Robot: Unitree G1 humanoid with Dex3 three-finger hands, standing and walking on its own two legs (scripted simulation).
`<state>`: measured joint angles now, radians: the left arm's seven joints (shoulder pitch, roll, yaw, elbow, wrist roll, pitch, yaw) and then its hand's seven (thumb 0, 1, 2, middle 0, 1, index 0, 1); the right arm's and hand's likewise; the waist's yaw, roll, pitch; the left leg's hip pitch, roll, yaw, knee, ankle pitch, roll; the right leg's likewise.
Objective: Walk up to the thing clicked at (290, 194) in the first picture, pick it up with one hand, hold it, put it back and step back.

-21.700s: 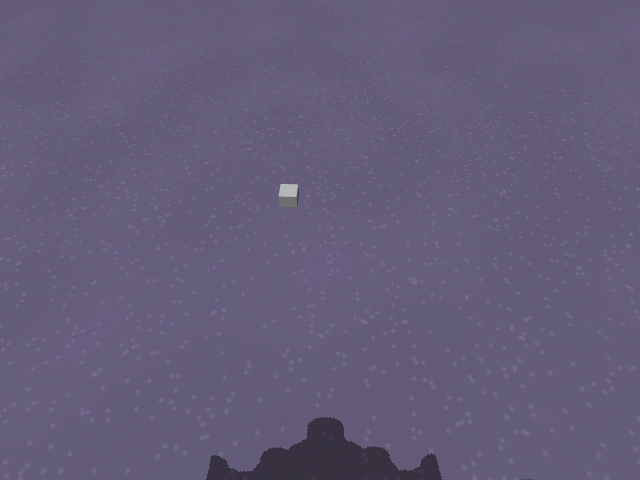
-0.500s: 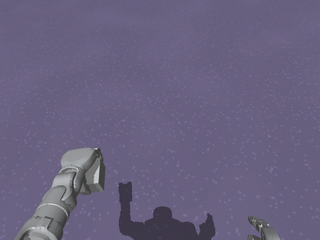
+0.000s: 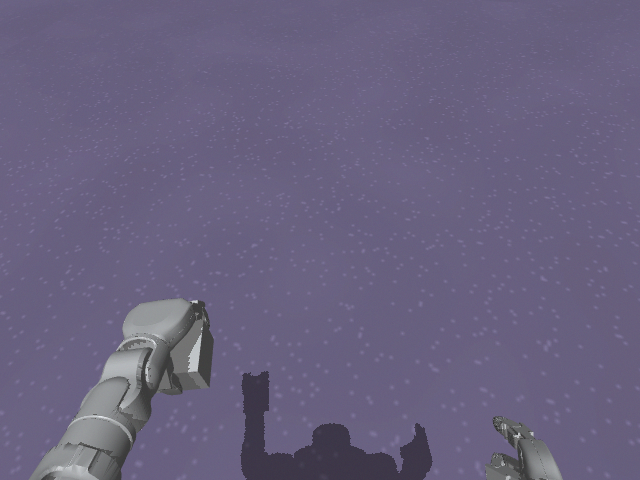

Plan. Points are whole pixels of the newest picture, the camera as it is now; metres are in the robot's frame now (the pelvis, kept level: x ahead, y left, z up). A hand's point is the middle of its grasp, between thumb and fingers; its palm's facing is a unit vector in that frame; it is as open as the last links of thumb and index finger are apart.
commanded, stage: hold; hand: left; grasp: from above
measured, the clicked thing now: (180, 356) +0.30 +0.22 -0.07
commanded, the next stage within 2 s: crouch in 0.80 s
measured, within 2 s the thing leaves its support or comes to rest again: neither
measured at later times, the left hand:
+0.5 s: hand (168, 357) +0.28 +0.22 -0.04, palm faces -0.45 -0.06 -0.89, open 10.8 cm
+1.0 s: hand (169, 354) +0.28 +0.22 -0.04, palm faces -0.44 -0.06 -0.90, open 10.8 cm
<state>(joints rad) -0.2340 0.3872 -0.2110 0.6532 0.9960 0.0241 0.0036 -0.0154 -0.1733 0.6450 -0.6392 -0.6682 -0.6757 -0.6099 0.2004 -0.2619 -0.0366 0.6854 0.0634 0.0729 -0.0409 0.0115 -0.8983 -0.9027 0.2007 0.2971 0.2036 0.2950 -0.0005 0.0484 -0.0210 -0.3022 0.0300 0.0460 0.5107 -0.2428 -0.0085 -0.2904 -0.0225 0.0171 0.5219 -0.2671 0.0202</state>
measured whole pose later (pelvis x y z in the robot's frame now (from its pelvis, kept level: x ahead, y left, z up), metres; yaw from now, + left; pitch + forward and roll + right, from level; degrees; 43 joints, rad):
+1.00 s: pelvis +0.00 +0.00 +0.00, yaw +0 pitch +1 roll +0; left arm -0.23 0.39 -0.21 0.63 1.00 0.01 -0.02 -0.02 -0.15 0.63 -0.62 -0.69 -0.66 -0.62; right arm 0.18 -0.26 -0.03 0.68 0.07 0.08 -0.05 0.01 -0.90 -0.90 0.20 0.30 0.20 0.30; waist 0.01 0.05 -0.01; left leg -0.26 0.03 0.05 0.46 -0.21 -0.01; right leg -0.25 -0.02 0.02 0.48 -0.24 0.02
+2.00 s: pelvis -0.07 +0.01 -0.29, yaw -2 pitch +37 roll -5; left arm -0.74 0.53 0.02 1.22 1.20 -0.13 0.35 -0.01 -0.10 0.60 -0.57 -0.72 -0.61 -0.64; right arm 0.20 -0.23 -0.03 0.75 -0.07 -0.05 0.04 0.01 -0.89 -0.90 0.20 0.30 0.21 0.29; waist -0.15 0.05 -0.19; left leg -1.93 0.03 -0.06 1.91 -0.63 0.01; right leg -1.85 -0.01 -0.03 1.87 -0.66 0.03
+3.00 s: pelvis -0.08 +0.00 -0.43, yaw -6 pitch +34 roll -8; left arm -0.95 0.73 0.10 1.46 1.27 -0.21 0.40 -0.01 -0.11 0.60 -0.58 -0.71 -0.62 -0.64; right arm 0.14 -0.26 0.05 0.77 -0.14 -0.06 0.12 0.00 -0.90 -0.90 0.20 0.30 0.21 0.30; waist -0.21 -0.01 -0.06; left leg -2.31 0.04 -0.14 2.37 -0.66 -0.01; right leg -2.21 0.02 -0.07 2.30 -0.69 0.04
